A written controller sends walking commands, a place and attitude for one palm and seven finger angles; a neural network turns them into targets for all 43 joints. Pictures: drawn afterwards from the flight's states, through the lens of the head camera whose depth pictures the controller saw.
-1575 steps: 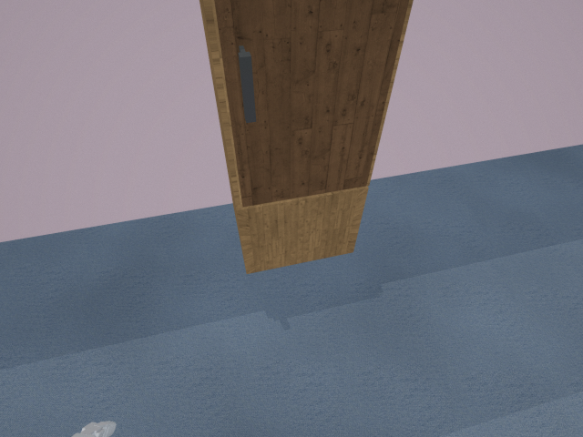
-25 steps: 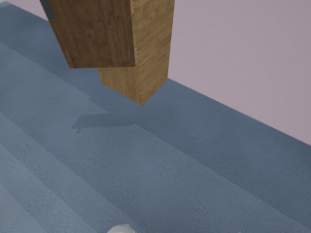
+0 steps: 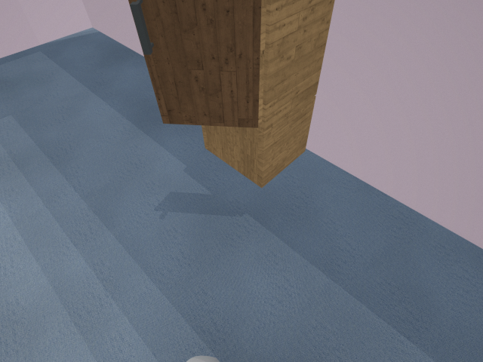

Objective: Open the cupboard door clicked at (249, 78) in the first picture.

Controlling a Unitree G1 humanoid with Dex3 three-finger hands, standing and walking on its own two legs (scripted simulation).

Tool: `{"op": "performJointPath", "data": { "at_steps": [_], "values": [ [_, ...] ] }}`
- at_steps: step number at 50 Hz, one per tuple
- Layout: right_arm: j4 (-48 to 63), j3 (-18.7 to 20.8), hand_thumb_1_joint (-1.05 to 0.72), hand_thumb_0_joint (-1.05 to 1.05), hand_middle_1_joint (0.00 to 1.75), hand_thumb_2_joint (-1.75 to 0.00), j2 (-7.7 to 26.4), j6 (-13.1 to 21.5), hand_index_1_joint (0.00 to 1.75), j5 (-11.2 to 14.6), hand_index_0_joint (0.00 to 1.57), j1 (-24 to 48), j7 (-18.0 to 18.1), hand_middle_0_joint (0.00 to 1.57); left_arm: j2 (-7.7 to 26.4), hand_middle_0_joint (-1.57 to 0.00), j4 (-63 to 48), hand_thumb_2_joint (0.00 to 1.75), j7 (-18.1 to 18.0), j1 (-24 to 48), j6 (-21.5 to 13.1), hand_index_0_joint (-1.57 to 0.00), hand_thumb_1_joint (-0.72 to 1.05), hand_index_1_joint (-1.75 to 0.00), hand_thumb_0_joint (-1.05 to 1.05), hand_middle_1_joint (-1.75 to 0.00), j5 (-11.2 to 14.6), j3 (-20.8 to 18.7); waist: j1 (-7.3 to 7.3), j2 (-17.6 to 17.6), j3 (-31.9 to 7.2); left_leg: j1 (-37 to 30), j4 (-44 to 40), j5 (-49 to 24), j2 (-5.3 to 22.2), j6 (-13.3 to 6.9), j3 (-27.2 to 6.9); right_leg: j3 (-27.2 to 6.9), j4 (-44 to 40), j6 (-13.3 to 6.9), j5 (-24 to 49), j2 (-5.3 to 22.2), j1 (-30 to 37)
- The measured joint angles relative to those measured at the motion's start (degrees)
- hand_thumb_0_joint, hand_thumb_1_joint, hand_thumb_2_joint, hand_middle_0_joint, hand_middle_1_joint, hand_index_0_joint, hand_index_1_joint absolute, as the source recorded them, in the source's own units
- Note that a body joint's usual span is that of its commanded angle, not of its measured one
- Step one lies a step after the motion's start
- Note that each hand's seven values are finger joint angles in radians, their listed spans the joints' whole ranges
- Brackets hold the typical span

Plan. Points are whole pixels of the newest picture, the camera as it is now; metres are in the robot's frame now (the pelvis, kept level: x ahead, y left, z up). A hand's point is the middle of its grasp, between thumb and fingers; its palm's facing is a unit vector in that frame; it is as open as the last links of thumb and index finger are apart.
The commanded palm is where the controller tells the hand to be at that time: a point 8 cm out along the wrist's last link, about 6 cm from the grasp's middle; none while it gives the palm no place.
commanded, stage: take the last steps up to it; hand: left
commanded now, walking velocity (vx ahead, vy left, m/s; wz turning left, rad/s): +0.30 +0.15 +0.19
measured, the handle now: (144, 26) +1.05 +0.41 +0.08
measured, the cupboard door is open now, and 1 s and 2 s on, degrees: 38 38 38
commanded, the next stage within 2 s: come to a stop and stand still in 1.14 s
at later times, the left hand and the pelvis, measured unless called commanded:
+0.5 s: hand (100, 345) +0.17 +0.30 -0.16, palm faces +0.12 -0.97 -0.21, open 7.3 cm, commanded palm none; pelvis +0.15 +0.11 +0.01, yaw +3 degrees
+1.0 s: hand (121, 268) +0.32 +0.31 -0.15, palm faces +0.12 -0.97 -0.20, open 7.2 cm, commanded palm none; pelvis +0.33 +0.13 +0.02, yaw +3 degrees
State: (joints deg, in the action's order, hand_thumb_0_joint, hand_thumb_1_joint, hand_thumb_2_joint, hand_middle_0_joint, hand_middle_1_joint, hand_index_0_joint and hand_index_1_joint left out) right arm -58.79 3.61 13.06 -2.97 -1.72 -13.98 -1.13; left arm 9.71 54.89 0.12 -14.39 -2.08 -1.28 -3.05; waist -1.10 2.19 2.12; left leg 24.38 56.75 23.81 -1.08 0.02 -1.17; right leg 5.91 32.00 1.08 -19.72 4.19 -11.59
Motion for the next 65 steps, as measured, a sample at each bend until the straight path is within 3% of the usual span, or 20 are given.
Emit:
{"op": "performJointPath", "data": {
  "at_steps": [4,8,12,14,15,17,19,21,27,35,38,40,42,47,53,56,58,60,62,65],
  "values": [
    [0.1,0.7,-0.92,0.0,0.3,-0.89,0.4,0.0,0.3,0.1,0.2,0.6,-0.9,0.2,-1.0,-0.2,2.7,0.9,-0.3,-3.5,-0.8,-0.2,0.91,-0.3,0.0,-0.3,0.0,0.3,0.71,-1.6,-0.5,5.6,4.4,-7.3,2.9,2.0,1.9,0.9,-7.3,1.4,2.1,1.7,4.9],
    [0.9,0.7,-0.92,0.01,0.3,-0.89,0.1,0.7,0.3,0.4,0.19,1.7,-1.6,0.2,-1.2,-0.2,5.3,0.9,0.0,-5.8,-1.3,-0.2,0.91,-0.3,0.0,-0.3,-0.2,0.5,0.18,-3.7,0.3,6.2,-5.6,-9.1,4.5,2.6,4.1,2.3,-11.5,3.1,2.4,4.2,8.8],
    [1.9,0.0,-0.92,0.01,0.3,-0.89,-0.3,1.6,0.3,0.6,0.19,3.7,-2.0,0.2,-0.7,-0.2,7.2,0.9,0.1,-7.5,-0.9,-0.21,0.91,-0.3,0.0,-0.3,-0.4,0.2,-1.37,-5.0,1.4,2.7,-18.1,-8.8,4.1,1.6,6.2,3.4,-9.8,5.7,-0.8,6.8,10.7],
    [3.2,-0.4,-0.91,0.0,0.3,-0.89,0.0,3.1,0.3,0.4,0.19,4.2,-1.8,0.2,-0.4,-0.2,7.8,0.9,0.3,-9.0,-0.2,-0.21,0.91,-0.3,0.0,-0.3,-0.3,-0.2,-1.45,-4.6,1.3,-1.0,-24.5,-9.5,3.8,0.4,7.2,3.5,-3.3,5.9,-4.7,8.0,9.2],
    [3.7,-0.3,-0.91,0.0,0.3,-0.89,-0.2,4.1,0.3,0.1,0.19,4.7,-1.4,0.2,-0.2,-0.2,8.1,0.9,0.4,-9.0,0.5,-0.21,0.91,-0.3,0.0,-0.3,-0.1,-0.3,-0.9,-4.3,1.5,-0.2,-23.1,-13.2,3.7,-0.5,7.1,2.5,4.6,4.7,-8.0,8.1,6.4],
    [4.0,-0.6,-0.91,0.0,0.3,-0.89,-1.7,5.1,0.3,-0.1,0.19,5.3,-0.2,0.2,1.1,-0.2,8.4,0.9,0.2,-7.5,2.1,-0.21,0.91,-0.3,0.01,-0.3,0.1,-0.6,-0.81,-5.2,2.4,0.2,-19.0,-11.3,3.0,-1.9,7.9,-2.1,22.8,1.8,-10.7,6.7,-1.4],
    [3.8,-1.0,-0.91,0.0,0.3,-0.89,-3.1,5.6,0.3,-0.2,0.2,4.8,0.6,0.2,1.9,-0.2,8.2,0.9,0.0,-5.4,2.6,-0.2,0.91,-0.3,0.01,-0.3,0.2,-0.8,-0.93,-5.5,2.3,-1.8,-20.2,-9.5,2.5,-2.5,8.8,-3.1,34.4,0.0,-7.7,4.9,-8.6],
    [3.1,-1.4,-0.92,0.0,0.3,-0.89,-4.3,6.0,0.3,-0.1,0.2,3.6,1.3,0.2,2.2,-0.2,7.1,0.9,0.1,-3.0,2.4,-0.2,0.91,-0.3,0.01,-0.3,0.0,-1.0,-0.89,-5.4,2.0,-4.8,-24.0,-10.2,1.7,-2.5,9.5,-2.1,37.6,-0.7,-4.1,3.9,-13.8],
    [0.2,-0.9,-0.95,-0.01,0.3,-0.89,-3.4,6.4,0.3,-0.2,0.2,-1.0,1.8,0.2,0.9,-0.19,2.8,0.9,0.5,2.6,1.6,-0.2,0.92,-0.3,0.01,-0.3,-0.1,-0.9,0.02,-3.8,0.1,-13.7,-34.7,-11.9,-0.8,-3.7,10.9,0.2,24.1,-0.7,2.3,2.5,-19.1],
    [-4.1,-1.4,-0.92,0.0,0.3,-0.89,-3.3,5.1,0.3,-0.2,0.2,-7.2,1.0,0.2,-0.5,-0.19,-0.4,0.9,1.1,6.7,0.5,-0.2,0.91,-0.3,0.0,-0.3,-0.3,-0.3,1.87,-2.3,-0.6,-19.4,-31.7,-4.5,-1.1,-2.1,11.5,0.3,2.2,-1.7,5.9,0.7,-9.4],
    [-5.5,-1.4,-0.92,0.0,0.3,-0.89,-3.2,4.0,0.3,0.2,0.2,-7.1,0.6,0.2,-1.2,-0.2,-0.3,0.9,0.7,6.4,-1.3,-0.2,0.91,-0.3,0.0,-0.3,0.0,0.1,1.98,-0.7,0.4,-12.6,-12.2,2.5,0.8,-1.4,8.0,1.6,3.2,-4.2,4.9,-0.7,-7.4],
    [-5.9,-1.1,-0.92,0.0,0.3,-0.89,-3.1,3.4,0.3,0.2,0.2,-6.1,0.5,0.2,-1.7,-0.2,0.2,0.9,0.2,4.7,-1.7,-0.2,0.91,-0.3,0.0,-0.3,0.3,0.4,1.95,-0.5,0.5,-6.6,-0.9,-0.2,1.5,-0.6,5.7,1.9,0.5,-4.1,4.4,-1.3,-4.8],
    [-5.5,-0.8,-0.92,0.0,0.3,-0.89,-3.1,3.2,0.3,0.1,0.2,-4.9,0.4,0.2,-2.1,-0.2,1.1,0.9,-0.6,2.6,-2.0,-0.2,0.93,-0.3,-0.01,-0.3,0.9,-0.3,1.99,-0.5,0.2,-1.9,2.4,-4.7,3.1,0.4,4.4,2.0,-4.1,-3.4,5.8,-1.9,-2.0],
    [-3.5,-0.4,-0.92,0.0,0.3,-0.89,-3.5,3.4,0.3,0.2,0.19,-2.2,0.1,0.2,-0.4,-0.2,4.5,0.9,-0.6,-1.5,-2.8,-0.21,0.96,-0.3,-0.02,-0.3,0.6,-0.5,1.29,-1.9,-0.7,4.3,-4.8,-10.1,6.0,2.4,3.9,2.4,-12.4,-2.6,7.2,-1.6,4.0],
    [-1.6,-0.4,-0.92,0.0,0.3,-0.89,-3.1,3.5,0.3,0.4,0.19,2.3,-0.8,0.2,-0.8,-0.2,8.8,0.9,-0.1,-6.2,-2.0,-0.2,0.93,-0.3,-0.01,-0.3,0.1,0.3,-0.99,-3.0,-0.2,3.8,-17.8,-12.1,5.6,2.0,5.6,2.3,-13.5,0.5,3.9,0.4,8.9],
    [-0.3,-0.7,-0.92,0.0,0.3,-0.89,-2.8,4.6,0.3,0.3,0.19,4.1,-0.9,0.2,-1.1,-0.2,10.3,0.9,-0.1,-8.5,-1.0,-0.2,0.92,-0.3,0.0,-0.3,0.1,0.3,-1.81,-3.5,0.1,-0.6,-25.6,-13.0,4.2,1.1,7.0,1.9,-9.0,2.6,-0.6,1.8,9.8],
    [1.0,-0.8,-0.91,0.0,0.3,-0.89,-2.5,6.0,0.3,-0.1,0.19,5.0,-0.2,0.2,-1.3,-0.2,10.8,0.9,0.0,-9.6,0.0,-0.2,0.92,-0.3,0.0,-0.3,0.3,0.3,-1.5,-3.2,0.4,-1.2,-25.3,-17.4,4.1,-1.1,7.2,0.9,2.8,1.3,-6.5,2.3,5.9],
    [1.6,-1.1,-0.91,0.0,0.3,-0.89,-3.4,6.4,0.3,-0.3,0.2,5.7,0.6,0.2,-0.8,-0.2,11.0,0.9,-0.4,-8.7,1.1,-0.2,0.92,-0.3,0.0,-0.3,0.2,0.3,-1.51,-4.5,1.0,-1.2,-21.6,-13.5,3.3,-2.9,8.6,-2.3,19.4,-0.8,-10.2,2.0,-0.9],
    [1.8,-1.6,-0.91,0.0,0.3,-0.89,-4.2,6.5,0.3,-0.2,0.2,5.3,1.3,0.2,-0.5,-0.2,10.6,0.9,-0.4,-7.1,1.6,-0.2,0.92,-0.3,0.01,-0.3,0.1,0.2,-1.57,-4.9,0.7,-3.0,-22.9,-11.3,2.6,-3.7,9.8,-3.0,30.6,-1.7,-7.4,1.4,-7.5],
    [1.5,-1.5,-0.93,-0.01,0.3,-0.89,-5.1,7.2,0.3,0.3,0.2,3.9,2.7,0.2,-0.2,-0.2,8.8,0.9,-0.5,-4.0,1.5,-0.2,0.92,-0.3,0.01,-0.3,0.2,0.1,-1.18,-5.1,0.4,-6.7,-28.4,-12.8,1.2,-3.9,10.8,-2.8,32.8,-1.1,-2.2,1.1,-13.7]
  ]
}}
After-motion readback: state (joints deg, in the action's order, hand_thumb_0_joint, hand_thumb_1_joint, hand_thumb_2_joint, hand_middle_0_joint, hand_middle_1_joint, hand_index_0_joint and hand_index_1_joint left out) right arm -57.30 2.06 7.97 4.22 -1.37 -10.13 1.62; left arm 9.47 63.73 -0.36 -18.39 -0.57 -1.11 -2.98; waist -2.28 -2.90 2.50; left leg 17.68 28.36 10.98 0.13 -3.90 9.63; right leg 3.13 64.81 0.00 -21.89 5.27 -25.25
